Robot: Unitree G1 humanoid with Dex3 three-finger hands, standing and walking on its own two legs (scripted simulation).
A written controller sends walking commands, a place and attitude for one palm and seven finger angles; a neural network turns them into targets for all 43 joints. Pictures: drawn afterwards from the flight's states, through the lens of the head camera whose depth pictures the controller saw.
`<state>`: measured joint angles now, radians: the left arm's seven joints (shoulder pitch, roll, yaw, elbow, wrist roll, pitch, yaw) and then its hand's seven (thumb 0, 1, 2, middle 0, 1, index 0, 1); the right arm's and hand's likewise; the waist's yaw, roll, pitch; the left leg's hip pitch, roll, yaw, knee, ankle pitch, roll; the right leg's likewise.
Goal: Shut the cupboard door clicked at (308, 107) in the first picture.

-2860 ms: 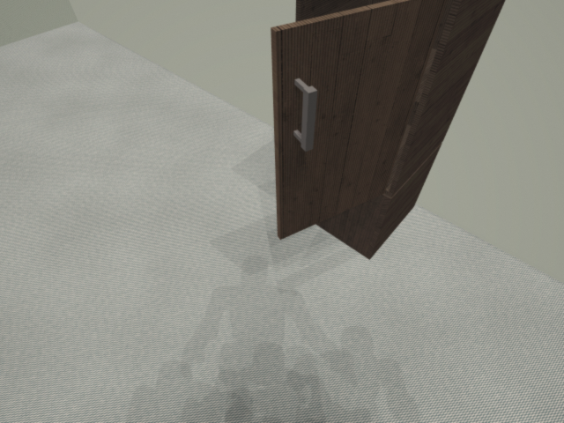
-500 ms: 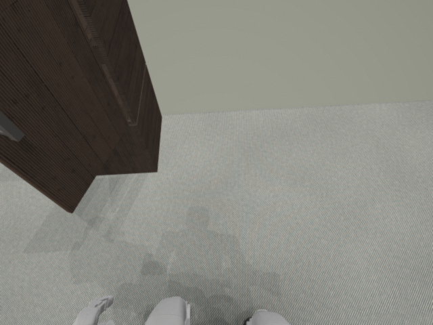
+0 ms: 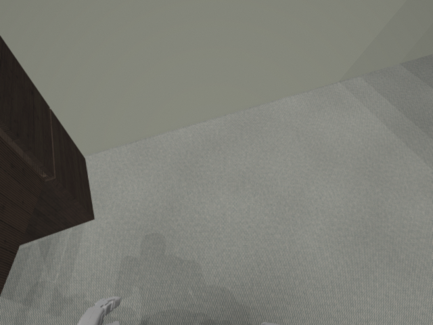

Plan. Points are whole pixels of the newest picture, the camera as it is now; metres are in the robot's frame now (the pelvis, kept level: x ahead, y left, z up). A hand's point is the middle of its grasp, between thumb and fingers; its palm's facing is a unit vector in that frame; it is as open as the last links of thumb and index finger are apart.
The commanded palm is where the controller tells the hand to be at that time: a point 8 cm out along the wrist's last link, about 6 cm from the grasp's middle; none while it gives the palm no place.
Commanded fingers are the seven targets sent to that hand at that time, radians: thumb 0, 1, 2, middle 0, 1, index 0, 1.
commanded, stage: walk to a spot facing it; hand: left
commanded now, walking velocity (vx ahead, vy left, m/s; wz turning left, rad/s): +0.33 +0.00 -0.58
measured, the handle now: out of the picture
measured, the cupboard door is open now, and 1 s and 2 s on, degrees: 70 70 70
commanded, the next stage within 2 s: turn to face it in 0.92 s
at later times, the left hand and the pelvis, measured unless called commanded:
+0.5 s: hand (159, 235) +0.32 +0.15 -0.16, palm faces -0.26 -0.95 -0.16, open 7.4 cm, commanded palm none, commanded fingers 0.00 0.90 0.90 -0.20 -0.30 -0.20 -0.30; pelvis +0.19 -0.01 +0.01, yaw -16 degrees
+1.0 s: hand (213, 165) +0.53 +0.03 -0.16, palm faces -0.38 -0.90 -0.22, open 7.2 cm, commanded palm none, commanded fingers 0.00 0.90 0.90 -0.20 -0.30 -0.20 -0.30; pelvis +0.42 -0.14 +0.01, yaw -26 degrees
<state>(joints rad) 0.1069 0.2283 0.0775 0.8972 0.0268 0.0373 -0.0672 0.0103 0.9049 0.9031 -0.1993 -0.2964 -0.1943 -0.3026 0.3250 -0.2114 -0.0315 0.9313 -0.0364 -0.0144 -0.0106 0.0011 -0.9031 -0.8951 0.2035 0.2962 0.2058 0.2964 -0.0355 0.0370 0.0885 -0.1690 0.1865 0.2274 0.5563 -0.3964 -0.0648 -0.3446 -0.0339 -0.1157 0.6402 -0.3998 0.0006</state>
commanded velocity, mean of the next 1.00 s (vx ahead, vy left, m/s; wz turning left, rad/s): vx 0.33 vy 0.00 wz -0.38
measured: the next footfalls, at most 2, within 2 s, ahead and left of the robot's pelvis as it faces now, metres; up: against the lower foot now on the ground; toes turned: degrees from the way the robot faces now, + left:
right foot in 0.02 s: +0.05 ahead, -0.13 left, +0.00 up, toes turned -7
left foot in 0.30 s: +0.21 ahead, +0.12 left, +0.00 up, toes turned -1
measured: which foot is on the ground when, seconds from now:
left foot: down 0.00-0.02, up 0.04-0.28, down 0.30-0.68, up 0.70-1.00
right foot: up 0.00-0.00, down 0.02-0.30, up 0.32-0.66, down 0.68-1.00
